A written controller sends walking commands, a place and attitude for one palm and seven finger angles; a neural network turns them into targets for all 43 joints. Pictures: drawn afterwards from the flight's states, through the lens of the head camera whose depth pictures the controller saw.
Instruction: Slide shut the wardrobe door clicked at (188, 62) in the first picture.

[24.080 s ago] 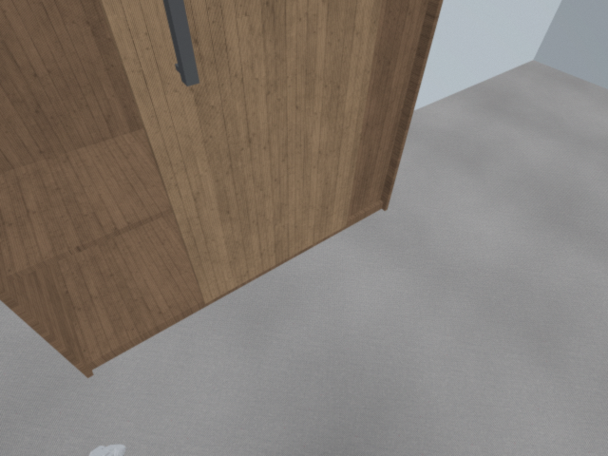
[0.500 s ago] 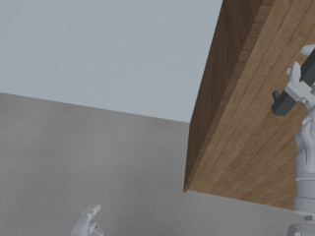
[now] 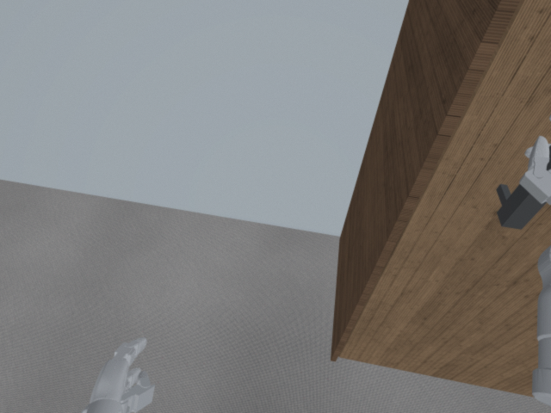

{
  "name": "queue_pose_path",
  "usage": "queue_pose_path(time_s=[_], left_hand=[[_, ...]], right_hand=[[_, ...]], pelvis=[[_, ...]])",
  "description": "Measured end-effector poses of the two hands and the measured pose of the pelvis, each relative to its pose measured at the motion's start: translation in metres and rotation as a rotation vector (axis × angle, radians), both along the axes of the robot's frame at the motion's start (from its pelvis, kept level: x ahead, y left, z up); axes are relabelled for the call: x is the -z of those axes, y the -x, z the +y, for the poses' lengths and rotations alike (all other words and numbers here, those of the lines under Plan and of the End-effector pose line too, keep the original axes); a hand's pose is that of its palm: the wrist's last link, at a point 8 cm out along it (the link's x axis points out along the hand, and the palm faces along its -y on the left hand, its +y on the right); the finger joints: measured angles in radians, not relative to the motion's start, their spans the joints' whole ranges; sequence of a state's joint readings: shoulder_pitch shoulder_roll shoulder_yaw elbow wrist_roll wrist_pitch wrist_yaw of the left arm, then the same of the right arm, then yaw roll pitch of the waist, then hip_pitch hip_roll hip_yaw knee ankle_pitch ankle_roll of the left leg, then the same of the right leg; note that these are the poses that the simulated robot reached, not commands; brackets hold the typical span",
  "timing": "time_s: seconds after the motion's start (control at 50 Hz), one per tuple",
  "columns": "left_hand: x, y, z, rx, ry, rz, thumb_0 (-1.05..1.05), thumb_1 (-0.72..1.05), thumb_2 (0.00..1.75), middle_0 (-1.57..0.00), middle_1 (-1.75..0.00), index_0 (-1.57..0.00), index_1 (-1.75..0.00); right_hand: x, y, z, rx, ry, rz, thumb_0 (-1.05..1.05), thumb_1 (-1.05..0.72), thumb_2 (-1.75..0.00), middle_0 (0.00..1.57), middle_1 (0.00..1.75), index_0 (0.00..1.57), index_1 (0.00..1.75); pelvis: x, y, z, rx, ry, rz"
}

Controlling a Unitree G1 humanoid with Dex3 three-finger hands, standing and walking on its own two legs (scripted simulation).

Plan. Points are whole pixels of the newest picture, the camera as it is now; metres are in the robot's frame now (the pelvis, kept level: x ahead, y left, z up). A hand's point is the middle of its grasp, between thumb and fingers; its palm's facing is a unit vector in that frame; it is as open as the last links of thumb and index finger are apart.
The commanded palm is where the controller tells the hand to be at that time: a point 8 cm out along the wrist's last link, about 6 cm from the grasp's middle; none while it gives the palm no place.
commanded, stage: stop walking and hold the door there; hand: right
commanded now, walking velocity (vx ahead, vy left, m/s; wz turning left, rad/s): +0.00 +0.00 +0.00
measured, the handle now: out of the picture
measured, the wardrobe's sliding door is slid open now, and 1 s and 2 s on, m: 0.00 0.00 0.00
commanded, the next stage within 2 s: loosen the grip on the handle in 0.04 s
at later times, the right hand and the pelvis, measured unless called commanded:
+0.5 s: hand (543, 172) +0.36 -0.29 +0.22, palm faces +0.54 +0.82 -0.19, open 12.2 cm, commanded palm +0.32 -0.32 +0.22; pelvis -0.03 +0.03 -0.01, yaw -3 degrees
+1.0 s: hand out of the picture +0.36 -0.30 +0.22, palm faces +0.49 +0.85 -0.17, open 14.6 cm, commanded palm +0.31 -0.35 +0.23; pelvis +0.01 +0.02 -0.01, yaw -2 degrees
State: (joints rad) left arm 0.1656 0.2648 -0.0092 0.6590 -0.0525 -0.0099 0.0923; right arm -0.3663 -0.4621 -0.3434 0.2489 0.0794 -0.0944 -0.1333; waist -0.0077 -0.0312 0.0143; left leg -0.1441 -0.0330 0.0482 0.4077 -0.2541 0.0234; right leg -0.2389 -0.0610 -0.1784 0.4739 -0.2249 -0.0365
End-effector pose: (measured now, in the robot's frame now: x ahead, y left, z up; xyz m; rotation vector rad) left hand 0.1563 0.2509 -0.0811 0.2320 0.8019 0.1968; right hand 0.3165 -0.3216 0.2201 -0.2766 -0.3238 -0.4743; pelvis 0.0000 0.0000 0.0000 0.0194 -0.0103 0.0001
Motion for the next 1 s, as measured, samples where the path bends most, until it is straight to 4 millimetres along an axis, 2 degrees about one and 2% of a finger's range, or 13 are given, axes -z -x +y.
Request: queue_pose_path(time_s=[0.14,0.18,0.24,0.3,0.4,0.52,0.6,0.66,0.76,1.0], left_hand=[[0.007,0.000,-0.007,0.017,0.027,0.027,0.01,0.91,0.90,-0.20,-0.30,-0.20,-0.30],[0.008,0.002,-0.008,0.058,0.014,0.039,0.01,0.91,0.90,-0.20,-0.30,-0.20,-0.30],[0.006,0.007,-0.008,0.105,0.014,0.037,0.01,0.91,0.90,-0.20,-0.30,-0.21,-0.30],[0.006,0.009,-0.004,0.107,0.021,-0.006,0.01,0.91,0.90,-0.20,-0.30,-0.21,-0.30],[0.008,0.023,0.007,0.088,0.026,-0.029,0.01,0.91,0.90,-0.20,-0.30,-0.21,-0.30],[0.018,0.050,0.025,0.059,-0.013,0.050,0.01,0.91,0.90,-0.20,-0.30,-0.21,-0.30],[0.025,0.065,0.035,0.025,-0.031,0.123,0.01,0.91,0.90,-0.20,-0.30,-0.21,-0.30],[0.029,0.069,0.037,0.009,-0.037,0.162,0.01,0.91,0.90,-0.20,-0.30,-0.21,-0.30],[0.031,0.057,0.030,0.019,-0.031,0.168,0.02,0.91,0.90,-0.20,-0.30,-0.20,-0.30],[0.014,-0.007,0.000,0.067,0.018,-0.001,0.01,0.91,0.90,-0.20,-0.30,-0.21,-0.30]], right_hand=[[0.000,0.000,0.000,0.016,0.004,0.005,-0.17,-0.63,-0.83,0.45,1.40,0.27,1.37],[-0.004,-0.002,-0.005,-0.004,0.053,0.013,-0.20,-0.56,-0.81,0.45,1.40,0.28,1.38],[-0.002,-0.001,-0.012,-0.024,-0.078,0.020,-0.18,-0.48,-0.79,0.45,1.40,0.33,1.38],[-0.004,0.003,-0.010,0.019,-0.101,0.051,-0.13,-0.40,-0.73,0.45,1.40,0.37,1.39],[-0.005,0.008,-0.004,0.080,-0.059,0.071,-0.06,-0.12,-0.56,0.45,1.39,0.35,1.35],[-0.002,0.002,-0.004,0.062,-0.009,0.040,-0.01,0.28,-0.34,0.42,1.36,0.32,1.32],[0.000,-0.002,-0.005,0.035,-0.002,0.013,-0.01,0.42,-0.26,0.42,1.33,0.33,1.29],[0.000,-0.004,-0.008,0.028,-0.008,-0.002,-0.01,0.48,-0.23,0.45,1.34,0.32,1.26],[-0.001,-0.005,-0.010,0.031,-0.013,-0.005,-0.01,0.53,-0.21,0.49,1.35,0.29,1.20],[-0.003,-0.002,-0.017,0.014,-0.038,0.030,-0.01,0.55,-0.20,0.48,1.29,0.26,1.16]], pelvis=[[0.000,-0.004,0.004,0.002,0.003,0.005],[0.000,-0.001,0.007,0.009,0.006,0.015],[0.000,0.006,0.013,0.048,0.017,0.036],[0.001,0.013,0.016,0.054,0.020,0.034],[0.004,0.023,0.021,0.056,0.024,0.031],[0.007,0.027,0.029,0.058,0.017,0.037],[0.009,0.022,0.029,0.051,0.009,0.052],[0.009,0.016,0.028,0.051,0.007,0.058],[0.008,0.005,0.023,0.052,0.011,0.067],[0.007,-0.005,0.018,0.042,0.019,0.071]])
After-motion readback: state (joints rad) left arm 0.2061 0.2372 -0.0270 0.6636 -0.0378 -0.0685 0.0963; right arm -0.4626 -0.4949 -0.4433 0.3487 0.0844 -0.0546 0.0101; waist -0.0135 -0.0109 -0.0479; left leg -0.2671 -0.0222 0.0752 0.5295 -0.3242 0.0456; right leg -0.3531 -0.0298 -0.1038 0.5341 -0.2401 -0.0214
